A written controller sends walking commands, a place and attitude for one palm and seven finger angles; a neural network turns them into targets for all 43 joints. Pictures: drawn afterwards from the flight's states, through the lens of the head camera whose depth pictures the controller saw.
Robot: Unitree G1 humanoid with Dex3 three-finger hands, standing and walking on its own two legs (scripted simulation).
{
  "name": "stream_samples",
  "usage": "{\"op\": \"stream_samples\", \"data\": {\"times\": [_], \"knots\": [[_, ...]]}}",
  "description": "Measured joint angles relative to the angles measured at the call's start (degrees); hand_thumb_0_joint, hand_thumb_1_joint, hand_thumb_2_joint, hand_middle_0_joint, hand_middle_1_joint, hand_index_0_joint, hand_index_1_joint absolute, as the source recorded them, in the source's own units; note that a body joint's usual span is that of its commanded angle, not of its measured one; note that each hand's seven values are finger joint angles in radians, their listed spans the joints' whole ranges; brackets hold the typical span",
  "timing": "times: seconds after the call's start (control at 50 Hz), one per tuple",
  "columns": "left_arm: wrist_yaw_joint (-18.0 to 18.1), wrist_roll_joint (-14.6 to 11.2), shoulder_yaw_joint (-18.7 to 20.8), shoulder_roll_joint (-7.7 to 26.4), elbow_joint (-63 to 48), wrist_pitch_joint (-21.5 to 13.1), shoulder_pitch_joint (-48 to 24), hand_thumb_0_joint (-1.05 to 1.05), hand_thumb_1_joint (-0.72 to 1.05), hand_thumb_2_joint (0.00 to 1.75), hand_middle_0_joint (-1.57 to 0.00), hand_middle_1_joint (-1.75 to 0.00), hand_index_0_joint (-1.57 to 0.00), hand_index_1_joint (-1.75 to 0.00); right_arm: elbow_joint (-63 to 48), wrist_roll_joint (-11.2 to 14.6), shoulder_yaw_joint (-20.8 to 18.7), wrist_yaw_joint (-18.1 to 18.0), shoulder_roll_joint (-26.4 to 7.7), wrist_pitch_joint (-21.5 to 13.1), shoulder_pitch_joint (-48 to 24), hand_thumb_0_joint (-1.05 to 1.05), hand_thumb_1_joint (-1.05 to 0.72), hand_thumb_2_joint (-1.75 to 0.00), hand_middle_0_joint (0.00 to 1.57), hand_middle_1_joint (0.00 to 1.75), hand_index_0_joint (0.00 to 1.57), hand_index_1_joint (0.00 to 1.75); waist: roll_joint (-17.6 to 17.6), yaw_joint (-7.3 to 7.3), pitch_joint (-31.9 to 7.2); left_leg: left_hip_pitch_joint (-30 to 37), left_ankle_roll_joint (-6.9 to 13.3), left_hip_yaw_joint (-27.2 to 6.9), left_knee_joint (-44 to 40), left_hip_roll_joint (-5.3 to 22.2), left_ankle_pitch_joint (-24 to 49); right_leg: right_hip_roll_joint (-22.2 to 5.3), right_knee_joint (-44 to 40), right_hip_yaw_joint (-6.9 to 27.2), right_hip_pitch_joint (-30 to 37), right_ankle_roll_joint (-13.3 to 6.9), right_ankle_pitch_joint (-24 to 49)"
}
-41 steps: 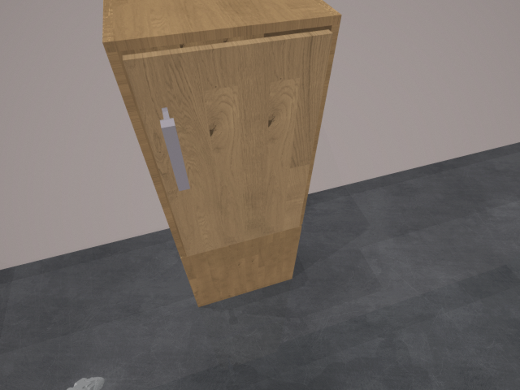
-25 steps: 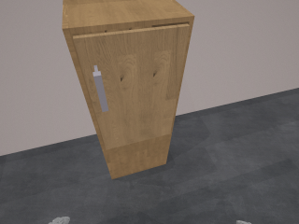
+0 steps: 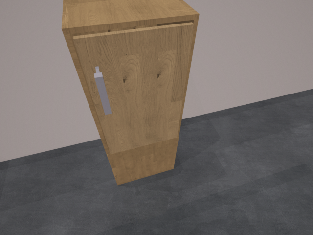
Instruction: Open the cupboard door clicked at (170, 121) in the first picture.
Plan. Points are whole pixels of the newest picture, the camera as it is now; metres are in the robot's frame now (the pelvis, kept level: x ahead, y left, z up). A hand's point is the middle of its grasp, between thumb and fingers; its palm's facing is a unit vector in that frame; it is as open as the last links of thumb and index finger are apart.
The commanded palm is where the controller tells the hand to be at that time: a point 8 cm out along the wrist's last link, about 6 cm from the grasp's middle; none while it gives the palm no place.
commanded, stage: look at it before walking up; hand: left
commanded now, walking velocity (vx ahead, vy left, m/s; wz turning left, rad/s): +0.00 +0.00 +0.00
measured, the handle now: (102, 91) +0.52 +0.22 +0.07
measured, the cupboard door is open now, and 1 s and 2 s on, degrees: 0 0 0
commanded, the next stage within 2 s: shuffle to correct the standing spot in 0.62 s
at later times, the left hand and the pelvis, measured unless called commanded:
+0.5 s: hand out of the picture +0.07 +0.23 -0.16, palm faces -0.01 -0.95 -0.31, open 7.3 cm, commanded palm none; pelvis +0.00 -0.01 +0.00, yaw +0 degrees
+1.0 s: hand out of the picture +0.04 +0.19 -0.18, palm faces +0.07 -0.97 -0.24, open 7.3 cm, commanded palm none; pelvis +0.01 -0.02 -0.01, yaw +4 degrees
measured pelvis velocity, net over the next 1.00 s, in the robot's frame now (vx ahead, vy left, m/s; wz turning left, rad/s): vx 0.01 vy -0.02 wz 0.07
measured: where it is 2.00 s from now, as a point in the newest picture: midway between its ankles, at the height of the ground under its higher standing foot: outside the picture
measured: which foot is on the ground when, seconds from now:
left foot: down 0.00-1.00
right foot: down 0.00-1.00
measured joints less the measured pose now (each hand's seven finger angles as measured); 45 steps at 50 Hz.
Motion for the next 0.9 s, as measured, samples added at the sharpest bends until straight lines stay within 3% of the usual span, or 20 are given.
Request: {"op": "stream_samples", "data": {"times": [0.76, 0.9], "knots": [[-0.1, 0.0, 0.2, 0.0, 0.1, -0.3, -0.4, 0.0, 0.91, 0.9, -0.21, -0.3, -0.2, -0.3, 0.1, -0.1, 0.2, -0.2, -0.1, -0.2, -0.4, 0.01, -0.91, -0.89, 0.2, 0.3, 0.2, 0.3, -0.2, -0.04, -0.3, 0.2, -0.7, -0.3, -1.2, 0.8, 0.8, 0.8, -1.6, -0.4, 0.4, -0.7, 1.0], [0.4, 0.1, 0.2, -2.1, -0.2, 0.8, 1.1, 0.0, 0.91, 0.9, -0.2, -0.3, -0.2, -0.3, 0.1, -0.6, 0.3, -0.2, 2.7, 0.8, 1.6, 0.01, -0.91, -0.89, 0.2, 0.3, 0.2, 0.3, -0.6, -0.63, -1.4, -1.5, -0.8, -2.1, 2.0, 0.2, -1.0, 0.1, 1.6, -2.2, -0.5, -0.5, -1.6]]}}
